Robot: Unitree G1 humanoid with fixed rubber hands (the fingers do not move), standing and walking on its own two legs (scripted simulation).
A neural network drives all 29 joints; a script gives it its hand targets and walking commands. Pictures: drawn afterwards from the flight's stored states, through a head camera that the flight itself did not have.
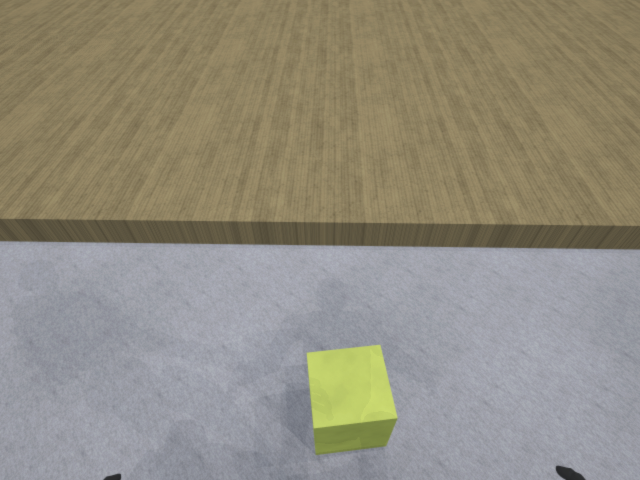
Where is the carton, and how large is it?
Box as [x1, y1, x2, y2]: [307, 345, 397, 454]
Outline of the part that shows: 380,345 307,353 309,387 316,454 383,446 386,444 397,418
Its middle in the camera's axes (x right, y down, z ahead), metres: +0.08 +0.46 +1.11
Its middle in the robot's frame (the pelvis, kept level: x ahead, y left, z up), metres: +0.46 -0.05 -0.66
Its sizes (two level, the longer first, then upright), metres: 0.210 0.200 0.250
